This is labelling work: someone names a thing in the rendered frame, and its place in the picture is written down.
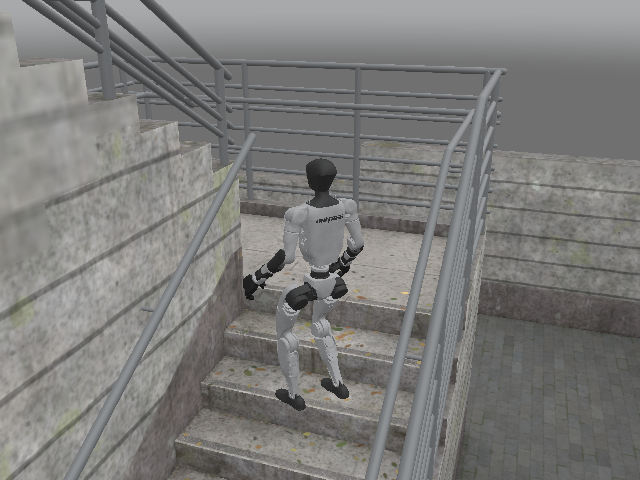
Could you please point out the robot left foot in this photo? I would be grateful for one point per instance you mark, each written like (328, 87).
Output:
(298, 403)

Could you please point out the right robot hand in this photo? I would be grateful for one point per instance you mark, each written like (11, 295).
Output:
(338, 265)

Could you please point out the right robot thigh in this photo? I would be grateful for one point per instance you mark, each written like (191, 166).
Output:
(321, 308)

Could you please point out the left robot hand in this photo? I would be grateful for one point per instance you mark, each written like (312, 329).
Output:
(250, 287)

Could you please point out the robot left forearm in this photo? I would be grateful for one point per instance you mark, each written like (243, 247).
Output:
(267, 270)

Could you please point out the robot right forearm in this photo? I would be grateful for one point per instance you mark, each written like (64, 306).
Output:
(349, 255)

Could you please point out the robot right upper arm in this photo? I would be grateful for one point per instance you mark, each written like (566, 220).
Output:
(352, 222)

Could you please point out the robot left upper arm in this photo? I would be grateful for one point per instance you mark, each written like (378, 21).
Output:
(294, 217)

